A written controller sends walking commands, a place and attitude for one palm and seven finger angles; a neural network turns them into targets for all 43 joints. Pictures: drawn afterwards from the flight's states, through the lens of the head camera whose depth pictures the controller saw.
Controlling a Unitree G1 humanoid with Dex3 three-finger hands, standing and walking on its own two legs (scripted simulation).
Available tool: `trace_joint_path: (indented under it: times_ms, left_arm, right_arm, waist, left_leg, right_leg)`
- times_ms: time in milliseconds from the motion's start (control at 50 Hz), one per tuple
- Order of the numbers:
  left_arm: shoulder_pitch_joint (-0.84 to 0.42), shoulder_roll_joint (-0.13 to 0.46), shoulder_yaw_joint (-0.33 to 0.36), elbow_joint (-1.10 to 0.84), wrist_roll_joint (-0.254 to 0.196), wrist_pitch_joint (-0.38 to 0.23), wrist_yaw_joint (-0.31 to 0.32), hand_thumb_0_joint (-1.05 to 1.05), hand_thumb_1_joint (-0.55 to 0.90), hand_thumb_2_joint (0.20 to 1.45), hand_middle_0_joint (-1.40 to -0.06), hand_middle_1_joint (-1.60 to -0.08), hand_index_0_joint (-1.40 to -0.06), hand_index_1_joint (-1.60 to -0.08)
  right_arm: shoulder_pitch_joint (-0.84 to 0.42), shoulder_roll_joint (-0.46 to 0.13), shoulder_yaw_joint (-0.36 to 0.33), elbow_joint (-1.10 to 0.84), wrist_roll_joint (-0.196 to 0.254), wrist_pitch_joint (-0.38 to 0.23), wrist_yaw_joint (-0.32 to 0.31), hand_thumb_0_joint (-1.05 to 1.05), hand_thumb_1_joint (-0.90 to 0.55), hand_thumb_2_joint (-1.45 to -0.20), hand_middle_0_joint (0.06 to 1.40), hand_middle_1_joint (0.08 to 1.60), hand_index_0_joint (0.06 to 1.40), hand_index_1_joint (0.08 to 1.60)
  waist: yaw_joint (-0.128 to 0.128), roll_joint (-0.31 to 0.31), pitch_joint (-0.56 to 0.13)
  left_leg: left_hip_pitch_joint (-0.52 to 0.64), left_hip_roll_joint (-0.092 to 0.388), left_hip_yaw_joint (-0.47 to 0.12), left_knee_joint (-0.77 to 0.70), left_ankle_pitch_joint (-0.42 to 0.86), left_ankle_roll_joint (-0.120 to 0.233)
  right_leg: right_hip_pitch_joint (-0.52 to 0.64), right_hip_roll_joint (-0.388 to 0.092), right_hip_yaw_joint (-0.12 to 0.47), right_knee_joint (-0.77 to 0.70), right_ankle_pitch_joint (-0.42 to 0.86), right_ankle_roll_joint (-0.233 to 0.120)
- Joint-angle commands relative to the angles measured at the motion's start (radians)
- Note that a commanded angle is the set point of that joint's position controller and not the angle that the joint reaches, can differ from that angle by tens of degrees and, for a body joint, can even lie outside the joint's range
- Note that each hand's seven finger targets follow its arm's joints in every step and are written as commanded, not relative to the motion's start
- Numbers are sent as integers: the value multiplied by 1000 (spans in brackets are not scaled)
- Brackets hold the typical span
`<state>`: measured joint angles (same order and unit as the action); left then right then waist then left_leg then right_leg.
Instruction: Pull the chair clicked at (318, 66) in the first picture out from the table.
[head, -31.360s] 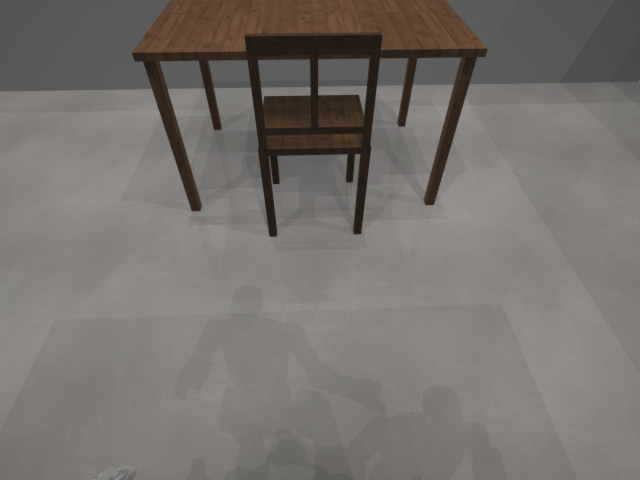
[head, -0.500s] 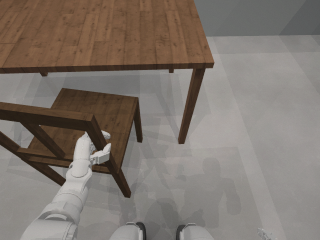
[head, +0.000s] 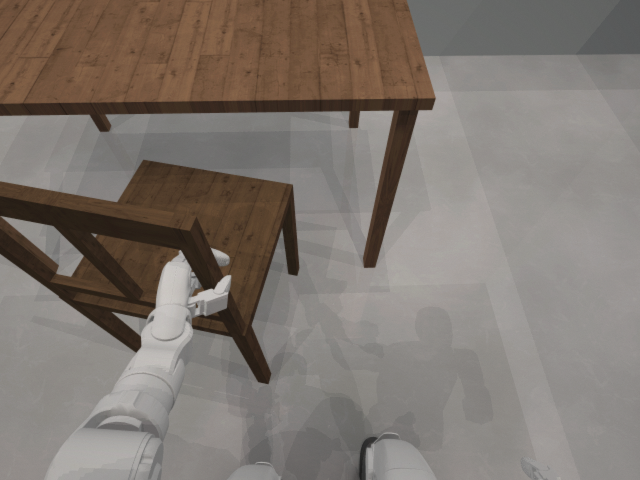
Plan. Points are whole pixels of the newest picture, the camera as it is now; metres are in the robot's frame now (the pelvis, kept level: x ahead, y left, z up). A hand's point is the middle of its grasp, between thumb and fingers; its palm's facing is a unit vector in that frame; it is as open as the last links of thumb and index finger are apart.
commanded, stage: step backward, pulling the chair out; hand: left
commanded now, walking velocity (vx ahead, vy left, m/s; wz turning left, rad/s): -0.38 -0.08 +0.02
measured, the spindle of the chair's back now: (105, 263) +0.43 +0.35 -0.09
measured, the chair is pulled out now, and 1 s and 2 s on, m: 0.16 0.32 0.52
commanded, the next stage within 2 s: stop walking, hand still on the chair in 1.34 s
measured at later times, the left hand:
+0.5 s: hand (210, 349) +0.28 +0.15 -0.06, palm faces +0.02 -0.97 -0.23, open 5.8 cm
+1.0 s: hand (203, 432) +0.18 +0.14 -0.06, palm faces +0.02 -0.96 -0.29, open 6.0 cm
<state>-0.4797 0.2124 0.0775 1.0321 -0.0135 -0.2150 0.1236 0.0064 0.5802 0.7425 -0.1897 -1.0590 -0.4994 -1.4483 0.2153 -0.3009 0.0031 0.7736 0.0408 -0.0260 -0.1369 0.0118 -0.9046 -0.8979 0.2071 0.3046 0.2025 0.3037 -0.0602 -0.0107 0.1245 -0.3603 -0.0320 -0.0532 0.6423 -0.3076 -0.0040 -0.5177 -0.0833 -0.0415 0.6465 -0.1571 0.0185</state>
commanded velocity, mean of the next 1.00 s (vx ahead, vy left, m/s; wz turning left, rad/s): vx -0.38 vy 0.00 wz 0.04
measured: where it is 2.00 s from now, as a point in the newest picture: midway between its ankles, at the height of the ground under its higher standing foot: outside the picture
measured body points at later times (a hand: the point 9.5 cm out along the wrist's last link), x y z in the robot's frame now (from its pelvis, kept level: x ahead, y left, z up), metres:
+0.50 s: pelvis -0.08 +0.00 +0.00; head +0.01 +0.00 +0.44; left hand +0.28 +0.20 -0.04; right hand +0.03 -0.25 -0.12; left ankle -0.02 +0.14 -0.72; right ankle -0.02 -0.13 -0.71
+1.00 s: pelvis -0.19 -0.02 +0.01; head -0.09 -0.03 +0.45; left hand +0.17 +0.19 -0.04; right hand -0.10 -0.26 -0.13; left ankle -0.08 +0.12 -0.72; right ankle -0.17 -0.13 -0.72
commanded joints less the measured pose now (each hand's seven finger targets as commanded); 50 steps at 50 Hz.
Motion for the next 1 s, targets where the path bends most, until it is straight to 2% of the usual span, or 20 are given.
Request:
trace_joint_path:
  times_ms: [0, 40, 100, 120, 160, 200, 240, 320, 360, 400, 480, 520, 600, 640, 680, 720, 760, 860, 920, 980]
  left_arm:
    - [-377, 156, -26, -318, 24, -60, -6, 0, 900, 900, -500, -1450, -500, -1450]
    - [-362, 145, -25, -289, 27, -55, -10, 0, 900, 900, -500, -1450, -500, -1450]
    - [-312, 166, -1, -238, 37, -60, -8, 0, 900, 900, -500, -1450, -500, -1450]
    - [-312, 196, 12, -224, 38, -62, -10, 0, 900, 900, -500, -1450, -500, -1450]
    - [-305, 250, 52, -197, 26, -53, -5, 0, 900, 900, -500, -1450, -500, -1450]
    - [-273, 253, 47, -216, 22, -19, -11, 0, 900, 900, -500, -1450, -500, -1450]
    - [-238, 245, 49, -239, 20, -3, -7, 0, 900, 900, -500, -1450, -500, -1450]
    - [-259, 173, -18, -344, 6, 9, -8, 0, 900, 900, -500, -1450, -500, -1450]
    - [-288, 139, -48, -383, -1, -12, -24, 0, 900, 900, -500, -1450, -500, -1450]
    - [-310, 128, -51, -378, 11, -23, -21, 0, 900, 900, -500, -1450, -500, -1450]
    - [-262, 161, -18, -321, 24, -46, -18, 0, 900, 900, -500, -1450, -500, -1450]
    - [-297, 186, -25, -280, 31, -56, -22, 0, 900, 900, -500, -1450, -500, -1450]
    - [-302, 259, 22, -202, 27, -58, -7, 0, 900, 900, -500, -1450, -500, -1450]
    - [-282, 231, 14, -194, 29, -53, -6, 0, 900, 900, -500, -1450, -500, -1450]
    - [-297, 196, -11, -207, 24, -51, -8, 0, 900, 900, -500, -1450, -500, -1450]
    - [-312, 164, -27, -195, 16, -43, -3, 0, 900, 900, -500, -1450, -500, -1450]
    - [-378, 119, -67, -282, 14, -54, -18, 0, 900, 900, -500, -1450, -500, -1450]
    - [-297, 140, -28, -226, 22, -61, -13, 0, 900, 900, -500, -1450, -500, -1450]
    - [-266, 181, -10, -218, 38, -83, -26, 0, 900, 900, -500, -1450, -500, -1450]
    - [-263, 280, 45, -217, 26, -65, -16, 0, 900, 900, -500, -1450, -500, -1450]
  right_arm:
    - [30, -82, -35, -132, -19, -13, 17, 0, -900, -900, 200, 300, 200, 300]
    - [35, -75, -38, -125, -24, -10, 23, 0, -900, -900, 200, 300, 200, 300]
    - [55, -80, -48, -127, -16, 2, 39, 0, -900, -900, 200, 300, 200, 300]
    - [54, -84, -50, -133, -14, 5, 32, 0, -900, -900, 200, 300, 200, 300]
    - [46, -94, -61, -135, -5, 12, 18, 0, -900, -900, 200, 300, 200, 300]
    - [-11, -83, -49, -158, -3, 15, 12, 0, -900, -900, 200, 300, 200, 300]
    - [-5, -77, -29, -153, -6, 23, 6, 0, -900, -900, 200, 300, 200, 300]
    - [-44, -102, -32, -201, -7, 61, -6, 0, -900, -900, 200, 300, 200, 300]
    - [-41, -76, -33, -215, -5, 66, 13, 0, -900, -900, 200, 300, 200, 300]
    - [-68, -64, -22, -209, -17, 55, 6, 0, -900, -900, 200, 300, 200, 300]
    - [11, -74, -52, -171, -15, 28, 18, 0, -900, -900, 200, 300, 200, 300]
    - [10, -66, -54, -165, -13, 27, 11, 0, -900, -900, 200, 300, 200, 300]
    - [-27, -66, -56, -128, -6, 12, 5, 0, -900, -900, 200, 300, 200, 300]
    - [-10, -57, -32, -114, -11, 3, 2, 0, -900, -900, 200, 300, 200, 300]
    - [-10, -90, -28, -117, -9, -4, -13, 0, -900, -900, 200, 300, 200, 300]
    - [-35, -102, -36, -145, -8, 18, -15, 0, -900, -900, 200, 300, 200, 300]
    - [-48, -65, -23, -166, -20, 16, 6, 0, -900, -900, 200, 300, 200, 300]
    - [29, -82, -50, -120, -24, -17, 30, 0, -900, -900, 200, 300, 200, 300]
    - [27, -88, -53, -125, -26, -18, 38, 0, -900, -900, 200, 300, 200, 300]
    - [-14, -80, -67, -156, -1, -5, 19, 0, -900, -900, 200, 300, 200, 300]
  waist:
    - [31, 253, -491]
    - [31, 295, -466]
    - [29, 186, -485]
    - [26, 103, -484]
    - [25, -77, -561]
    - [42, -47, -522]
    - [31, -22, -506]
    - [22, 133, -471]
    - [24, 169, -435]
    - [34, 304, -376]
    - [26, 159, -494]
    - [4, 21, -456]
    - [43, -91, -422]
    - [29, -65, -429]
    - [18, 14, -426]
    - [36, 174, -393]
    - [31, 314, -413]
    - [32, 209, -472]
    - [27, 206, -478]
    - [22, -120, -476]
  left_leg:
    - [349, 296, -187, -128, 836, 106]
    - [371, 299, -171, -86, 949, 99]
    - [274, 251, -104, 51, 899, 24]
    - [167, 208, -75, 84, 748, -12]
    - [-33, 57, 2, 229, -27, -61]
    - [-73, 60, -57, 243, -239, -44]
    - [-3, 81, -49, 36, -138, -38]
    - [162, 257, -167, -176, 626, 68]
    - [94, 289, -143, -256, 344, 95]
    - [43, 309, -162, -269, 337, 118]
    - [237, 275, -93, -76, 617, 83]
    - [141, 180, -9, -18, 405, 3]
    - [74, 37, 16, 204, -146, -34]
    - [120, 60, 10, 33, -77, -23]
    - [158, 148, -68, -218, 296, 19]
    - [126, 291, -185, -224, 524, 91]
    - [136, 339, -237, -304, 347, 132]
    - [410, 332, -175, -114, 818, 132]
    - [307, 258, -106, -43, 662, 65]
    - [64, 69, 38, 145, 13, -43]
  right_leg:
    - [119, 22, 51, 123, -127, -17]
    - [115, 23, 65, 98, -98, -30]
    - [308, -34, 99, -82, 338, -69]
    - [400, -83, 134, -93, 605, -89]
    - [607, -269, 287, -124, 1076, -188]
    - [543, -331, 271, -155, 890, -195]
    - [500, -283, 197, -130, 748, -152]
    - [300, -15, 41, 40, 269, 1]
    - [285, 33, 34, 68, -142, -10]
    - [243, 39, 38, 135, -222, -28]
    - [298, 28, 60, -76, 77, -19]
    - [330, -70, 144, -161, 408, -46]
    - [222, -259, 268, -344, 102, -149]
    - [261, -216, 185, -275, 222, -119]
    - [260, -67, 61, -104, 207, -19]
    - [213, 29, 40, 58, 34, 1]
    - [149, 54, 55, 223, -311, -23]
    - [163, 61, 58, -50, -206, -22]
    - [323, 23, 90, -253, 214, -31]
    - [412, -223, 245, -253, 557, -126]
